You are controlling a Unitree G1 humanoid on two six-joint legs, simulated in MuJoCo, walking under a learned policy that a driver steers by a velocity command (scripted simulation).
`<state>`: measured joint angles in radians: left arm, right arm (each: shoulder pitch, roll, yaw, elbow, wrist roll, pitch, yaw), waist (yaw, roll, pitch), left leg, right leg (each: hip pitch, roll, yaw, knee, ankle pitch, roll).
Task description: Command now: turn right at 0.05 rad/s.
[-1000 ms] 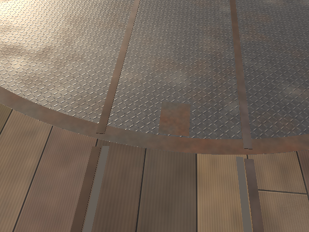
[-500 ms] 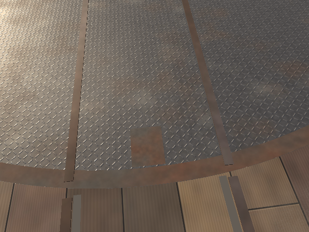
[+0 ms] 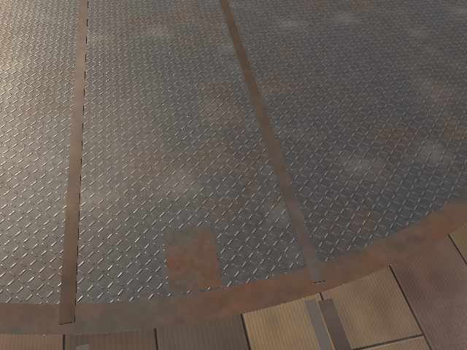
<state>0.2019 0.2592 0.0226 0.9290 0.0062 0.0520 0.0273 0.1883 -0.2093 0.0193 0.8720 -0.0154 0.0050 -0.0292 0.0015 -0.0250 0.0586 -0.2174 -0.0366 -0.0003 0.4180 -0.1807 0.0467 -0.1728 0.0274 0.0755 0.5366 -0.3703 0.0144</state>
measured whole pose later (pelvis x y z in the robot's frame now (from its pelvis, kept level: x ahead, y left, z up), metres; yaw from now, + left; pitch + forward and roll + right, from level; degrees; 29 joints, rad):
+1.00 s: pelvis +0.17 +0.03 +0.00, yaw +1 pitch +0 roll +0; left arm 0.14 0.22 0.04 1.00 0.03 -0.04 -0.03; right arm 0.48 -0.15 -0.01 1.09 -0.02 -0.09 0.00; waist -0.02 -0.03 0.02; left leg 0.04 -0.07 0.05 0.21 -0.26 0.09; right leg -0.61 -0.06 -0.05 0.97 -0.16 -0.05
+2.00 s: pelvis +0.73 +0.07 +0.00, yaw +8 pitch +0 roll +0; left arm 0.16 0.22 0.05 0.90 0.04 -0.07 -0.01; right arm 0.36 -0.22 -0.07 1.02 0.00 -0.06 0.00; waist -0.02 -0.02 0.05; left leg -0.17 -0.13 0.00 0.33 -0.16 0.13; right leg -0.55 -0.09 0.03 1.04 -0.25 -0.01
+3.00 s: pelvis +1.21 +0.23 +0.00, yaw +31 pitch +0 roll +0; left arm 0.34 0.23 0.05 0.90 0.02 -0.04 -0.02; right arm 0.22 -0.22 -0.04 0.85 -0.03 -0.07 0.01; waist 0.03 -0.02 0.04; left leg -0.23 -0.04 0.10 0.40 -0.19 0.08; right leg -0.43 -0.06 0.00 1.10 -0.34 -0.05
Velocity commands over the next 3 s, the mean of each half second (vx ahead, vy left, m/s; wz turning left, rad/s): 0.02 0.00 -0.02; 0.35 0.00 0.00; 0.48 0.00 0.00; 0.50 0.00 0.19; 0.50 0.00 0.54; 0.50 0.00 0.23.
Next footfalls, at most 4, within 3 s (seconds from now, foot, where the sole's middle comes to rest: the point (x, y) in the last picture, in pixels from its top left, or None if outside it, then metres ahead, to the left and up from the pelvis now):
0.04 right None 0.01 -0.13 -0.78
0.72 left None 0.11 0.10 -0.78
1.20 right None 0.46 -0.04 -0.78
1.76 left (199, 258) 0.77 0.12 -0.78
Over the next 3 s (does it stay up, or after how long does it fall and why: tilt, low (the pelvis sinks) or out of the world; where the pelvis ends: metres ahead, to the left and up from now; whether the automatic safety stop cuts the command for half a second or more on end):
stays up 1.21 0.23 0.00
